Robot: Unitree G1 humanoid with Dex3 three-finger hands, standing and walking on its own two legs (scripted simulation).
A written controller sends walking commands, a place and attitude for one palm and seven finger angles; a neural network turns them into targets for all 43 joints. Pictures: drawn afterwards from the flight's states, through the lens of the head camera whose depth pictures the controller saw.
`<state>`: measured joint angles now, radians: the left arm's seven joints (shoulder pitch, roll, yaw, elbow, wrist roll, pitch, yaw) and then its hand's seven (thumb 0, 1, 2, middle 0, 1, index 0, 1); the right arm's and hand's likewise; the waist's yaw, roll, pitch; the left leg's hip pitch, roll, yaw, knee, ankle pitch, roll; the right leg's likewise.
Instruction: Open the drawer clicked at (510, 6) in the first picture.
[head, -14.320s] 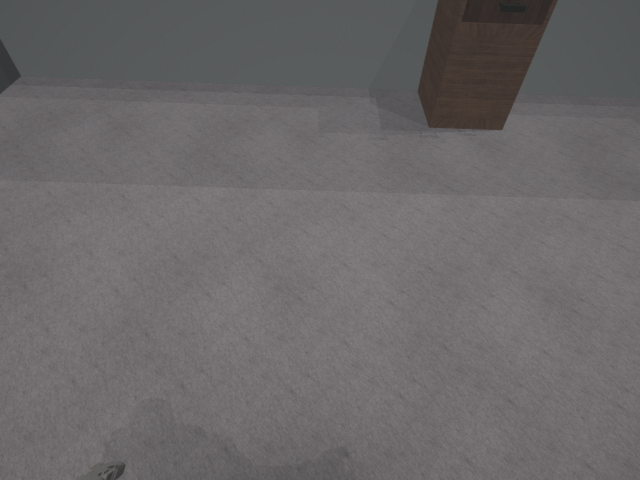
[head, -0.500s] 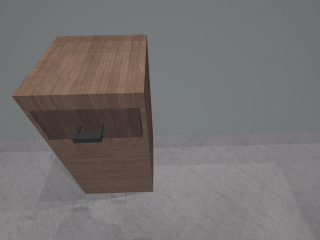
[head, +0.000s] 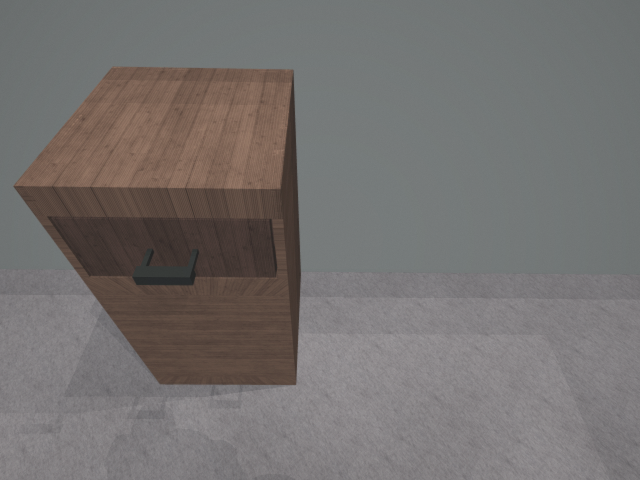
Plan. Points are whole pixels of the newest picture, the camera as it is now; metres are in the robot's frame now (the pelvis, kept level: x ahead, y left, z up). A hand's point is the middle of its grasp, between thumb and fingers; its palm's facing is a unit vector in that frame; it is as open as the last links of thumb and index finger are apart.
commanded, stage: come to a stop and stand still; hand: left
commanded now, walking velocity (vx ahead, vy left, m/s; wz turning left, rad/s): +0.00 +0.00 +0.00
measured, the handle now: (168, 265) +0.49 +0.32 -0.10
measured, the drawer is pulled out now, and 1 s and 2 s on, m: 0.00 0.00 0.00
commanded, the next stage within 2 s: look again from close up in 0.36 s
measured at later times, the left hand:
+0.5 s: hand out of the picture -0.01 +0.15 -0.17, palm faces +0.04 -0.98 -0.18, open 7.4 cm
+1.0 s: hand out of the picture -0.03 +0.13 -0.17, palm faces +0.06 -0.98 -0.16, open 7.4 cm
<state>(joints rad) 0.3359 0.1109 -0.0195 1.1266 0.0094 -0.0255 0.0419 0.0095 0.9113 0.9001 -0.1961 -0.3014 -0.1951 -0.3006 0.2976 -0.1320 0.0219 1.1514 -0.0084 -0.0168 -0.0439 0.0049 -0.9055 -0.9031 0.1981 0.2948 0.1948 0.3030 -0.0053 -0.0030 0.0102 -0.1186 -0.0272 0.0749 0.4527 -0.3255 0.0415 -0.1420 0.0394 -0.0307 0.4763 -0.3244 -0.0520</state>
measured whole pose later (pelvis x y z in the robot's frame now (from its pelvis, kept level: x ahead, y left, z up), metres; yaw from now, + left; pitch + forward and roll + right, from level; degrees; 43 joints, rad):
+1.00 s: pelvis +0.00 -0.02 +0.00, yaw +1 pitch +0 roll +1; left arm 0.35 0.10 -0.01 1.12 0.01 -0.03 0.04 0.01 0.91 0.90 -0.20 -0.30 -0.19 -0.30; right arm 0.32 -0.11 0.02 1.16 -0.01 -0.02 -0.05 0.00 -0.91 -0.90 0.20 0.29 0.19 0.30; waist 0.00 0.00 0.01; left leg -0.12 -0.01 0.05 0.43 -0.31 0.01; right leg -0.13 0.06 -0.05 0.44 -0.31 -0.08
